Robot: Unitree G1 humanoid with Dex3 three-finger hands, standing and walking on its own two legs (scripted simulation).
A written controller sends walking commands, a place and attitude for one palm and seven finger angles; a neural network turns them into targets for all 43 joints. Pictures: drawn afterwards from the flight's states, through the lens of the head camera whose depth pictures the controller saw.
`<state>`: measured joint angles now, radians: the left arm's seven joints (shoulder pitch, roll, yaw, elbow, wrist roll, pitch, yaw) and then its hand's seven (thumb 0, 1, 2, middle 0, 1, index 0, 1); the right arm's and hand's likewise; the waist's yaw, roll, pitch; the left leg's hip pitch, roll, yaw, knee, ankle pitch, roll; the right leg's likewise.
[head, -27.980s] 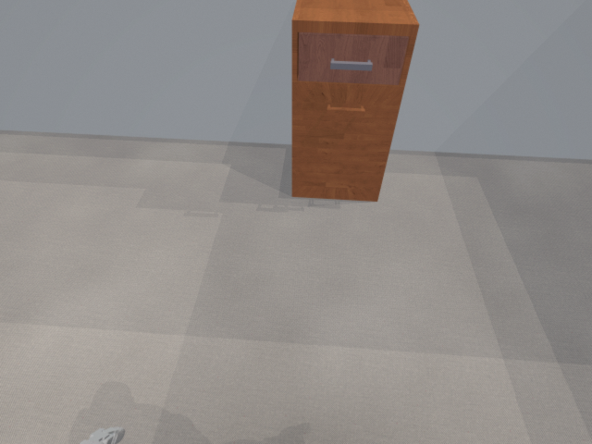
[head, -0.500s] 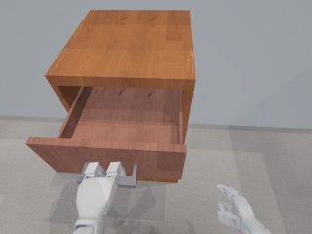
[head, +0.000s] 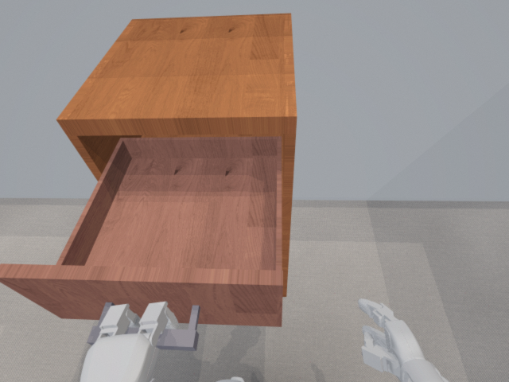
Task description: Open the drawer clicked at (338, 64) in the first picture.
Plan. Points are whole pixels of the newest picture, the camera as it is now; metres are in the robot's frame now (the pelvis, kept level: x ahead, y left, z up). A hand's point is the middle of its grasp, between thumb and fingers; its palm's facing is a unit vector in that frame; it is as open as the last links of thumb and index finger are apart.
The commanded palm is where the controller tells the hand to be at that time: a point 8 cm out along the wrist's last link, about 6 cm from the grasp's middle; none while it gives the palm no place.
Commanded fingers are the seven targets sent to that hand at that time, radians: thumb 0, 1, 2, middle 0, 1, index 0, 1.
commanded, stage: pull the drawer open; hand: left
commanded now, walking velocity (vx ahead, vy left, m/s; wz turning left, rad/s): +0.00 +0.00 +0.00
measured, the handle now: (147, 324) +0.20 +0.18 +0.01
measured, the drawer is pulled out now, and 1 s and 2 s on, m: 0.29 0.30 0.30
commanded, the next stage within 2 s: open the thumb to release the handle in 0.32 s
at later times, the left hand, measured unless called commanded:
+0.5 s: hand out of the picture +0.13 +0.18 +0.00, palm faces -0.04 -0.10 -0.99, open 6.1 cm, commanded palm +0.11 +0.19 +0.05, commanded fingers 0.00 0.55 0.75 -0.38 -1.31 -0.38 -1.31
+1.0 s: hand out of the picture +0.13 +0.19 +0.00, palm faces -0.03 -0.11 -0.99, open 13.1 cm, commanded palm +0.10 +0.18 +0.05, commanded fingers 0.00 -0.50 0.30 -0.30 -1.20 -0.30 -1.20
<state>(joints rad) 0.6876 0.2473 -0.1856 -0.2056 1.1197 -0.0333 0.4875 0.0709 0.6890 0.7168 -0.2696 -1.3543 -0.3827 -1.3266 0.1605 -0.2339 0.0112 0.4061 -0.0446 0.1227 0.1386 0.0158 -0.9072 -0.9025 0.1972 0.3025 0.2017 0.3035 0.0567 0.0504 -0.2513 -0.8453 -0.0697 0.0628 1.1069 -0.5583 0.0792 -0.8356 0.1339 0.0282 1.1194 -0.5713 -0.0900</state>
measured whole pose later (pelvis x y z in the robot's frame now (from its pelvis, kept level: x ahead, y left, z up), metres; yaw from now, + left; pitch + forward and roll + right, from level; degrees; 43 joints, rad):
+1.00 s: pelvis -0.02 -0.04 +0.00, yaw +3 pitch +16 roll +2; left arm 0.57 0.33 -0.05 -0.03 1.08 -0.14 0.53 0.00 -0.36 0.35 -0.29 -1.20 -0.33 -1.22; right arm 0.13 -0.25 -0.02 0.50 -0.05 0.11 0.03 0.01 -0.91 -0.90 0.20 0.30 0.20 0.30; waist 0.06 0.05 -0.22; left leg -0.86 -0.08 0.00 1.07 -0.49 0.03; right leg -0.85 0.12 -0.03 1.08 -0.52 -0.14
